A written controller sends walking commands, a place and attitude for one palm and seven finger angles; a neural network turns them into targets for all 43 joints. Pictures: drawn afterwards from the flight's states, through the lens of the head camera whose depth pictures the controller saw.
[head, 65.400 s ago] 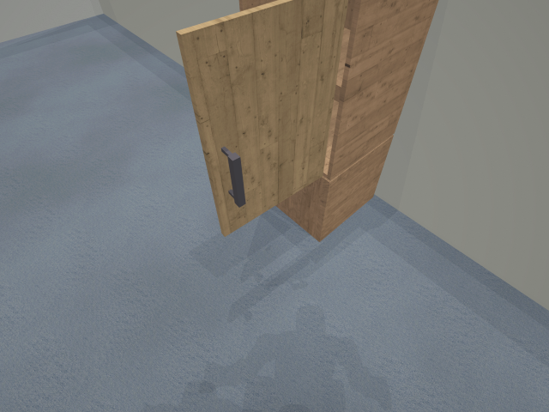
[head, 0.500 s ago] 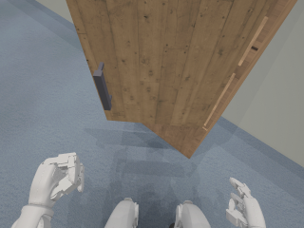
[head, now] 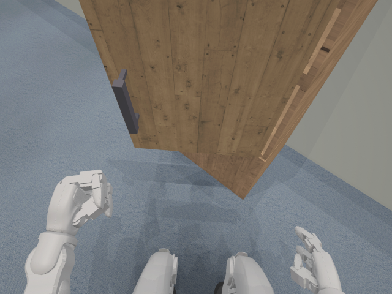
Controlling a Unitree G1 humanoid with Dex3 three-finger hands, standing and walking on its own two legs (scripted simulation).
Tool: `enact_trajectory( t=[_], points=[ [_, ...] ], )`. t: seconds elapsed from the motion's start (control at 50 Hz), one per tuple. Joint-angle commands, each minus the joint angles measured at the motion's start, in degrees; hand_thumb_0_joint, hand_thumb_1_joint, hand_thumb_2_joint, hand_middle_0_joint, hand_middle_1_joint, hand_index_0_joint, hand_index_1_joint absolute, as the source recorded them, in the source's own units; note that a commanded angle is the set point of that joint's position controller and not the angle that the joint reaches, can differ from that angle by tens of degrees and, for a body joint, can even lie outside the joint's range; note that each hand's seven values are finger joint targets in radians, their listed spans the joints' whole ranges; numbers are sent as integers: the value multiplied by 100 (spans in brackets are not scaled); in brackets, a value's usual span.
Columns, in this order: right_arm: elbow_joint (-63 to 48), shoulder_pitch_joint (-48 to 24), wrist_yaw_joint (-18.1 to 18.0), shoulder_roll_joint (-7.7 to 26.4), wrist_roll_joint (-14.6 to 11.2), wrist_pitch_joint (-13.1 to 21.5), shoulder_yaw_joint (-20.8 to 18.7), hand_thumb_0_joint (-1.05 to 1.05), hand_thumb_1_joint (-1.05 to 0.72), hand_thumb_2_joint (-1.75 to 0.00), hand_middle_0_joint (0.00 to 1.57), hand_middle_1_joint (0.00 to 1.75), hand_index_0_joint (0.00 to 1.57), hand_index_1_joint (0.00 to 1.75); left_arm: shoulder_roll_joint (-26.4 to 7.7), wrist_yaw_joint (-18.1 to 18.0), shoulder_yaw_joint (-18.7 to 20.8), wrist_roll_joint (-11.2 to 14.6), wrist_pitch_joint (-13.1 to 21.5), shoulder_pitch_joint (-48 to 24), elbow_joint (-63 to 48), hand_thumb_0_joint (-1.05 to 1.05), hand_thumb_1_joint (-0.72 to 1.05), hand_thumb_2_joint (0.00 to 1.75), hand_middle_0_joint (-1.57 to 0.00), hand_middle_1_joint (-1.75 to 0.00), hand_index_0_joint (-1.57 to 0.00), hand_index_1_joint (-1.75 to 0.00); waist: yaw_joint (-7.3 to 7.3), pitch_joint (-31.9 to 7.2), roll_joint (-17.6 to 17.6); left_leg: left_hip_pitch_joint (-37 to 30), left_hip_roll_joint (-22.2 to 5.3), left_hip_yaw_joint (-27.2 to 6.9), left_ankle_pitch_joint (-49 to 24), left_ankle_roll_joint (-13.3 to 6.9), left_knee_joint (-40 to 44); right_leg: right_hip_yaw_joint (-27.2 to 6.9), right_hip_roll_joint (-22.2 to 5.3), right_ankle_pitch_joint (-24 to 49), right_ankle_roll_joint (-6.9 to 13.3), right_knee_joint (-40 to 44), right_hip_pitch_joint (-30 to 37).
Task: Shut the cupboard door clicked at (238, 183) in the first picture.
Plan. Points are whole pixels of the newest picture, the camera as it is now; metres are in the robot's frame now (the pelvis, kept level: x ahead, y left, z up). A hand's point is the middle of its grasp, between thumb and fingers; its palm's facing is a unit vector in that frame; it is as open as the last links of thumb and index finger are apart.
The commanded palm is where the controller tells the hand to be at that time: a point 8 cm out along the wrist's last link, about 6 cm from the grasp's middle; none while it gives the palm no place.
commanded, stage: bring the fist close to the handle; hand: left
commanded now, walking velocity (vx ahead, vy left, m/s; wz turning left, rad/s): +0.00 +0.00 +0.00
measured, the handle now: (129, 103) +0.51 +0.20 +0.03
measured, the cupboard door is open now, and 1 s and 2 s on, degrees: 35 35 27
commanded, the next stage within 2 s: push the door shut along its arc in 1.16 s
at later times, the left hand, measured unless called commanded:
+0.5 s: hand (124, 156) +0.37 +0.18 +0.03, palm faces -0.04 -1.00 -0.02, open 3.1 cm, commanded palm +0.35 +0.23 +0.04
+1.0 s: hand (140, 139) +0.42 +0.16 +0.03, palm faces -0.02 -1.00 -0.05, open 3.1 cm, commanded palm +0.39 +0.21 +0.03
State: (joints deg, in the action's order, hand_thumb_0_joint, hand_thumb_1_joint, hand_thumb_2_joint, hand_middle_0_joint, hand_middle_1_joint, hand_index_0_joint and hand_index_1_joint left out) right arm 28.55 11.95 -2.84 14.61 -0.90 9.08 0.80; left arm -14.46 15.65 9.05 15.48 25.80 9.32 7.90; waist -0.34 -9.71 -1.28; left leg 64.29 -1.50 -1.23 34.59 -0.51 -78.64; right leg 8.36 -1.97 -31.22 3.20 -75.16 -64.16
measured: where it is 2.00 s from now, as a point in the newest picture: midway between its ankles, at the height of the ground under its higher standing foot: outside the picture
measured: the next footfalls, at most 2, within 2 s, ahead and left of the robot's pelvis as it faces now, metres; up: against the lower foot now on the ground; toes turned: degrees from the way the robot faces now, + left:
none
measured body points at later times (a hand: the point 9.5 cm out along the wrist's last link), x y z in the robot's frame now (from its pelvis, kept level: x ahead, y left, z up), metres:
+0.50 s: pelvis +0.01 +0.01 +0.01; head +0.12 +0.03 +0.44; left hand +0.37 +0.23 +0.04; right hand +0.15 -0.25 -0.10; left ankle +0.03 +0.11 -0.61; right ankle +0.05 -0.10 -0.61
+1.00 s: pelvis +0.00 +0.01 +0.01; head +0.13 +0.01 +0.44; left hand +0.41 +0.21 +0.03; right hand +0.09 -0.25 -0.11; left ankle +0.03 +0.11 -0.61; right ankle +0.05 -0.10 -0.61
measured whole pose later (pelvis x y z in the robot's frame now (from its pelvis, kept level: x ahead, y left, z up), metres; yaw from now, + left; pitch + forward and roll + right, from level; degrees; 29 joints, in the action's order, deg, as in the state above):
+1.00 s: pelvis +0.00 +0.01 +0.01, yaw -2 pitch +24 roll -1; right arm 34.5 16.1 0.7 14.3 0.3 1.2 -0.4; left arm -13.7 7.2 12.0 7.9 29.2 -25.4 43.5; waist 4.1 -9.6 -1.6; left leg 65.8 -1.3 2.4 32.9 -1.9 -74.7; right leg 4.6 -1.8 -28.9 1.6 -72.5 -67.4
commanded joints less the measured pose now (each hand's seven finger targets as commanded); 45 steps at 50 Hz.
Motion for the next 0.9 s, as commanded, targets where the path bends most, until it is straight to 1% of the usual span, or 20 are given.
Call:
enact_trajectory(
  t=[0.0,0.1,0.16,0.2,0.26,0.28,0.34,0.38,0.4,0.48,0.52,0.6,0.64,0.68,0.7,0.72,0.74,0.8,0.84,0.88],
  points=[
    [-758,73,-91,787,-59,259,-348,0,-90,-90,20,30,20,30,-810,87,378,65,107,-1049,-1152,0,90,90,-130,-150,-130,-150,108,-2001,-274,-776,210,-62,-1290,-112,1247,-997,153,696,-142,1348,1887],
    [-659,143,-15,752,-19,170,-339,0,-90,-90,20,30,20,30,-775,-231,534,62,-22,-1311,-875,0,90,90,-130,-150,-130,-150,66,-2164,-169,-927,207,-76,-1764,-83,1364,-799,169,1437,-175,1180,2036],
    [-550,218,35,766,-5,80,-347,0,-90,-90,20,30,20,30,-645,-405,472,-51,-23,-1565,-221,0,90,90,-130,-150,-130,-150,186,-1716,134,-737,193,-76,-1519,-65,1390,-766,173,1219,-195,1244,1831],
    [-497,248,36,805,5,34,-358,0,-90,-90,20,30,20,30,-657,-441,453,-149,28,-1900,118,0,90,90,-130,-150,-130,-150,269,-1625,235,-628,187,-45,-1472,-85,1334,-813,162,1207,-205,1260,1767],
    [-467,279,52,828,4,-18,-369,0,-90,-90,20,30,20,30,-610,-397,323,-233,127,-2376,334,0,90,90,-130,-150,-130,-150,286,-1686,120,-682,197,-41,-1383,-80,1388,-808,148,1146,-183,1261,1727],
    [-445,318,34,844,5,-15,-375,0,-90,-90,20,30,20,30,-680,-388,347,-223,189,-2642,304,0,90,90,-130,-150,-130,-150,325,-1795,102,-711,200,-58,-1446,-98,1358,-813,160,1204,-175,1233,1757],
    [-351,337,33,843,19,-36,-401,0,-90,-90,20,30,20,30,-799,-344,499,-214,383,-2981,361,0,90,90,-130,-150,-130,-150,255,-2169,-45,-950,186,-64,-1730,-72,1359,-794,152,1558,-159,1127,1818],
    [-296,367,26,850,27,-29,-397,0,-90,-90,20,30,20,30,-819,-353,459,-202,488,-3377,367,0,90,90,-130,-150,-130,-150,308,-2285,-273,-1121,184,-106,-1932,-69,1338,-743,179,1702,-140,1042,1683],
    [-235,377,37,852,37,-43,-400,0,-90,-90,20,30,20,30,-837,-368,487,-239,513,-3494,495,0,90,90,-130,-150,-130,-150,296,-2352,-241,-1183,161,-122,-1935,-44,1352,-725,164,1688,-152,1024,1624],
    [-137,496,87,887,52,-106,-423,0,-90,-90,20,30,20,30,-688,-473,348,-328,505,-3757,867,0,90,90,-130,-150,-130,-150,359,-2453,-424,-1532,133,-231,-2299,13,1389,-594,189,1811,-129,939,1312],
    [-96,504,135,881,54,-173,-443,0,-90,-90,20,30,20,30,-502,-514,221,-391,431,-3794,1146,0,90,90,-130,-150,-130,-150,361,-2428,-313,-1602,109,-230,-2283,43,1432,-582,177,1779,-147,971,1260],
    [-45,598,146,903,59,-289,-452,0,-90,-90,20,30,20,30,-561,-653,260,-511,383,-4385,1567,0,90,90,-130,-150,-130,-150,468,-2364,-136,-1487,101,-246,-2211,33,1426,-576,178,1765,-161,985,1201],
    [-19,618,166,889,73,-339,-446,0,-90,-90,20,30,20,30,-503,-743,240,-564,438,-4649,1821,0,90,90,-130,-150,-130,-150,507,-2217,-118,-1428,107,-257,-2050,47,1449,-572,179,1628,-156,1008,1108],
    [3,666,146,904,89,-338,-435,0,-90,-90,20,30,20,30,-720,-851,415,-592,588,-5105,1866,0,90,90,-130,-150,-130,-150,537,-2298,-55,-1323,128,-289,-1982,28,1409,-578,199,1581,-143,958,1133],
    [49,647,159,892,110,-348,-448,0,-90,-90,20,30,20,30,-679,-886,428,-629,661,-5188,1972,0,90,90,-130,-150,-130,-150,522,-2401,-157,-1404,128,-256,-2013,37,1389,-610,180,1609,-154,961,1085],
    [67,668,175,881,123,-368,-437,0,-90,-90,20,30,20,30,-716,-925,509,-643,709,-5178,2166,0,90,90,-130,-150,-130,-150,501,-2423,-27,-1309,138,-237,-1951,31,1377,-621,185,1594,-157,955,1160],
    [105,680,175,879,140,-378,-435,0,-90,-90,20,30,20,30,-748,-956,470,-695,795,-5506,2151,0,90,90,-130,-150,-130,-150,574,-2499,-137,-1327,133,-239,-2004,31,1340,-626,173,1658,-160,911,1114],
    [57,734,253,890,167,-426,-468,0,-90,-90,20,30,20,30,-770,-960,551,-751,893,-5030,2192,0,90,90,-130,-150,-130,-150,342,-2962,-469,-1708,115,-243,-2482,102,1374,-609,192,1878,-125,832,1175],
    [39,761,302,879,149,-507,-477,0,-90,-90,20,30,20,30,-644,-921,476,-731,822,-4799,2341,0,90,90,-130,-150,-130,-150,380,-2859,-244,-1628,111,-193,-2491,85,1406,-619,207,1978,-148,917,1325],
    [-24,802,300,887,116,-563,-468,0,-90,-90,20,30,20,30,-743,-881,558,-698,731,-4705,2496,0,90,90,-130,-150,-130,-150,419,-2678,22,-1262,148,-132,-2215,17,1433,-658,225,1945,-162,1011,1575]
  ],
)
